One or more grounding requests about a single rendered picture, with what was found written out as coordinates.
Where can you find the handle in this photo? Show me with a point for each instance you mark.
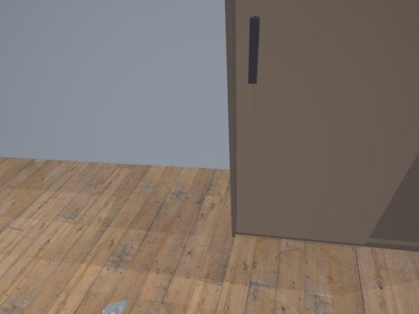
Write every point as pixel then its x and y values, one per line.
pixel 253 49

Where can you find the robot left hand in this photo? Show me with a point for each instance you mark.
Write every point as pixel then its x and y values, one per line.
pixel 116 308

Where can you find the wardrobe door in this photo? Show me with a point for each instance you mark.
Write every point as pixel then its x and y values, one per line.
pixel 327 134
pixel 400 220

